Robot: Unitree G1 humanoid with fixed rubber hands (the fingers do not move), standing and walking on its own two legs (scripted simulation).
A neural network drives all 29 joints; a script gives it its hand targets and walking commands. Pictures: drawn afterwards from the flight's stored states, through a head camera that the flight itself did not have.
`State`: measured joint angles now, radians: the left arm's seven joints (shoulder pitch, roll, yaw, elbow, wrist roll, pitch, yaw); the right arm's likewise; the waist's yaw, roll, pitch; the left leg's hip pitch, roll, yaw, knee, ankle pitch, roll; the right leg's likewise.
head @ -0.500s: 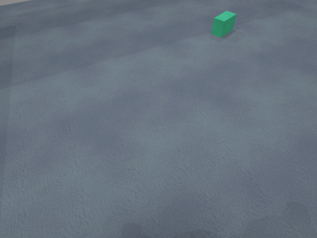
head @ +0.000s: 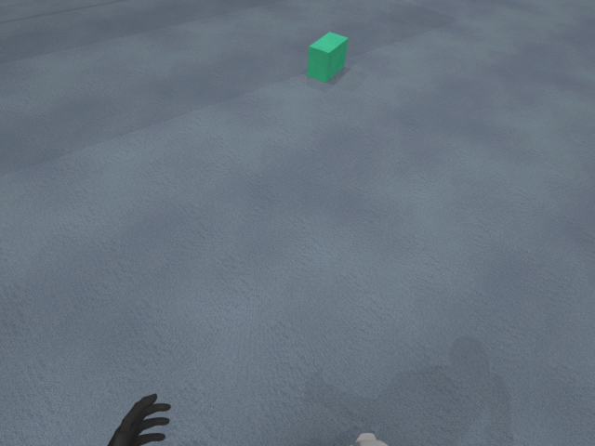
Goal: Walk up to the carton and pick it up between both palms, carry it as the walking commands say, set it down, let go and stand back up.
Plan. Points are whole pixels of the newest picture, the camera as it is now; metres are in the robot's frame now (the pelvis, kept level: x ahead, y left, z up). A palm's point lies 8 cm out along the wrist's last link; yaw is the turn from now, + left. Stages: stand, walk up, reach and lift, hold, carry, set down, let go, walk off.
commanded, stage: walk up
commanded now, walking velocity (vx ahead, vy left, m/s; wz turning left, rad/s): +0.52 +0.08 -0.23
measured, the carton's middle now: (327, 57) +2.44 -0.20 -0.66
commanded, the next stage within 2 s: none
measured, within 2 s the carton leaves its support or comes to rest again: neither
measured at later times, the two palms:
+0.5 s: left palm (159, 296) +0.40 +0.26 -0.13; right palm (458, 366) +0.28 -0.25 -0.11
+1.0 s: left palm (186, 209) +0.61 +0.26 -0.14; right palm (421, 201) +0.64 -0.26 -0.10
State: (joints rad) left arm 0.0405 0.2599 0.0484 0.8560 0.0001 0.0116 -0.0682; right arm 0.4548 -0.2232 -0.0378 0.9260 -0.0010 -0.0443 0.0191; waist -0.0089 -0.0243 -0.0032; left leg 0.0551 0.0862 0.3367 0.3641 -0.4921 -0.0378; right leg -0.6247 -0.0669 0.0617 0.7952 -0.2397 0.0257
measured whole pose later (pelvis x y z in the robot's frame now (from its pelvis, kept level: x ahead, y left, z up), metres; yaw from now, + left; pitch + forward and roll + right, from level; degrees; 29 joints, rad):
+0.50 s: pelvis +0.29 +0.01 +0.01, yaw -4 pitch +3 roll -2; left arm 0.20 0.25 0.05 0.92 0.00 -0.04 -0.02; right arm 0.36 -0.24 -0.04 0.93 0.00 -0.06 0.02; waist -0.01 -0.01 0.00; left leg -0.12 0.10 0.16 0.54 -0.46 -0.01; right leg -0.53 -0.03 0.04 1.19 -0.43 0.03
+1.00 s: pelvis +0.58 +0.00 +0.01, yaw -5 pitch +2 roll -2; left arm 0.34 0.25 0.05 0.97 0.00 -0.06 0.00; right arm 0.22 -0.24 -0.04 0.88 0.00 -0.07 0.02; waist -0.02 -0.02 0.04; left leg -0.34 0.07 0.08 0.65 -0.32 0.00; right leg -0.27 -0.03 0.03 0.81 -0.43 0.03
